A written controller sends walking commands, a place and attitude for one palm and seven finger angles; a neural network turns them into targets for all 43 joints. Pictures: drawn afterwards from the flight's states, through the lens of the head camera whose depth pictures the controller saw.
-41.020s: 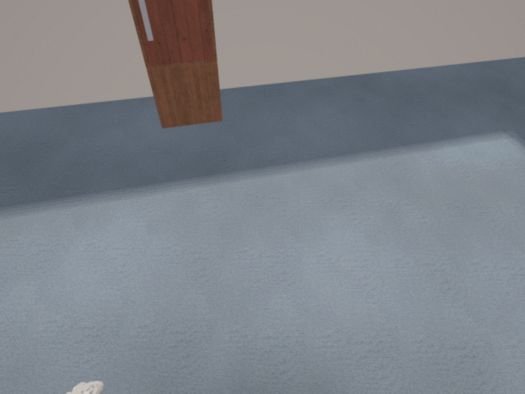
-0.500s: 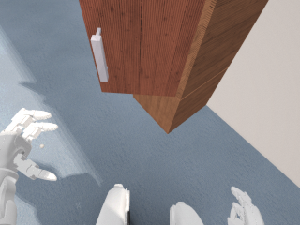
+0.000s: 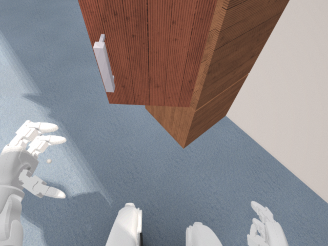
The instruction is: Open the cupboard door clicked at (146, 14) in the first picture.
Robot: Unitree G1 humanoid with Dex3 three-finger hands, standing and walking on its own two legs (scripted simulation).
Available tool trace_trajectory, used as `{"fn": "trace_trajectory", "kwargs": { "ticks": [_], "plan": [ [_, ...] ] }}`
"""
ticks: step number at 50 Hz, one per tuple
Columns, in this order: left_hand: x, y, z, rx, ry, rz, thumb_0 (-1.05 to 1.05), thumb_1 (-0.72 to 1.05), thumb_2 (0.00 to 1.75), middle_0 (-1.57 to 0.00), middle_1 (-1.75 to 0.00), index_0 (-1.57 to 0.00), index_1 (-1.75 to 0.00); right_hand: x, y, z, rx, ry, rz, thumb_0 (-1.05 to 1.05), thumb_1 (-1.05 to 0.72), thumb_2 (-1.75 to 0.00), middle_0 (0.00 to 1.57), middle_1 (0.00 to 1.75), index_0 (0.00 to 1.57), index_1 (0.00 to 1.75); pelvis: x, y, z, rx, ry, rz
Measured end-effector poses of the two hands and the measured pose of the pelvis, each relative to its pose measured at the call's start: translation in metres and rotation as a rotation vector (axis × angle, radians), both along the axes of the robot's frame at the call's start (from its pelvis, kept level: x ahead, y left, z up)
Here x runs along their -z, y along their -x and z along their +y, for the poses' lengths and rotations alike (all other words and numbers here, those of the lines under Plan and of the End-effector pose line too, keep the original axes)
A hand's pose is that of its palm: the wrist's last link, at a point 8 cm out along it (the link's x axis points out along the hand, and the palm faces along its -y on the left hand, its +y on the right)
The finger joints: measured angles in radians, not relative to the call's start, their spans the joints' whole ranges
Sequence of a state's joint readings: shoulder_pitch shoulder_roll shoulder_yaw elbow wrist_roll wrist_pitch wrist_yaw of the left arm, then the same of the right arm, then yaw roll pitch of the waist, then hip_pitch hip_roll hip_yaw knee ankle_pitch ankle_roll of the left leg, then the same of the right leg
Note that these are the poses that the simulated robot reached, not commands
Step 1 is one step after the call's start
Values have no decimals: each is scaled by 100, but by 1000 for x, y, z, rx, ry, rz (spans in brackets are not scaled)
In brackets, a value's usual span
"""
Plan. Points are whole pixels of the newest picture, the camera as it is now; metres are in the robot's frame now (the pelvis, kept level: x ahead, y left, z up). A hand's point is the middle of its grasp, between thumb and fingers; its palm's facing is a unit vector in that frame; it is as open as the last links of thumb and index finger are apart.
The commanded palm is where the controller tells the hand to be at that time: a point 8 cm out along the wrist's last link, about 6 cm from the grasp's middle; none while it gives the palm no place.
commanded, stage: move the hooked fingers beside the handle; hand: left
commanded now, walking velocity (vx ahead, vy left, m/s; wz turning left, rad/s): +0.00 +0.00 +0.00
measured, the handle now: (106, 64) +0.62 +0.23 +0.02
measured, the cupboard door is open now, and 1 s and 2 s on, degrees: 49 49 49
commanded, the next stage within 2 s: none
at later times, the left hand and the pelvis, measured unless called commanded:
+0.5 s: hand (58, 128) +0.36 +0.28 +0.04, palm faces +0.04 -1.00 -0.02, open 14.0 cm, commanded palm +0.35 +0.32 +0.04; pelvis +0.00 +0.01 -0.01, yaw -1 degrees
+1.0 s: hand (71, 102) +0.45 +0.28 +0.03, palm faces +0.04 -1.00 -0.02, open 14.0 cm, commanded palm +0.44 +0.32 +0.03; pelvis -0.01 +0.01 -0.03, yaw -2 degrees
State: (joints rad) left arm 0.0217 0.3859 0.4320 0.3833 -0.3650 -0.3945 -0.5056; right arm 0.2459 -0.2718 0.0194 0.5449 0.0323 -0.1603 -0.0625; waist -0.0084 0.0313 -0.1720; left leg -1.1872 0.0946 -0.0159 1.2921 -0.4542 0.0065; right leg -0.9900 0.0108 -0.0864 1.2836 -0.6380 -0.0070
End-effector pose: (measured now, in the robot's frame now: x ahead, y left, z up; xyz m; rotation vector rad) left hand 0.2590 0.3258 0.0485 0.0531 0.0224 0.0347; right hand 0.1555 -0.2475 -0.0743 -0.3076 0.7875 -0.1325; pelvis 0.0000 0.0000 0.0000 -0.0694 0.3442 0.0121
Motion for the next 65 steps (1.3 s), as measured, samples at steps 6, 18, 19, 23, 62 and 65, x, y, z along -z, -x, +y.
{"fn": "trace_trajectory", "kwargs": {
  "ticks": [6, 18, 19, 23, 62, 65],
  "plan": [
    [2, -5, 2, -8, 1, 2, -1, -49, 30, -30, -120, -30, -120, 1, -3, 0, -9, 6, 3, 2, -90, -90, 20, 30, 21, 30, 1, 0, -1, -3, 1, 2],
    [6, -60, 4, 19, 26, -17, -1, -50, 30, -30, -120, -30, -120, 11, 18, -8, 34, 36, 79, 1, -90, -90, 20, 30, 21, 30, 7, 2, 2, 8, 6, 23],
    [6, -64, 5, 17, 29, -14, -1, -49, 30, -30, -120, -30, -120, 12, 21, -8, 41, 35, 89, 1, -90, -90, 20, 30, 21, 30, 6, 2, 2, 10, 6, 25],
    [7, -77, 9, -1, 30, -6, -1, -49, 30, -30, -120, -30, -120, 14, 34, -9, 62, 37, 132, 1, -90, -90, 20, 30, 21, 30, 6, 1, 4, 15, 6, 33],
    [17, -208, 7, -23, 39, -19, -1, -50, 30, -30, -120, -30, -120, 51, 129, -21, 203, 82, 475, 1, -90, -90, 20, 30, 21, 30, 37, 10, 8, 46, 29, 147],
    [16, -218, 6, -21, 30, -22, -1, -50, 30, -30, -120, -30, -120, 53, 136, -21, 211, 86, 498, 1, -90, -90, 20, 30, 21, 30, 40, 11, 7, 47, 32, 158]
  ]
}}
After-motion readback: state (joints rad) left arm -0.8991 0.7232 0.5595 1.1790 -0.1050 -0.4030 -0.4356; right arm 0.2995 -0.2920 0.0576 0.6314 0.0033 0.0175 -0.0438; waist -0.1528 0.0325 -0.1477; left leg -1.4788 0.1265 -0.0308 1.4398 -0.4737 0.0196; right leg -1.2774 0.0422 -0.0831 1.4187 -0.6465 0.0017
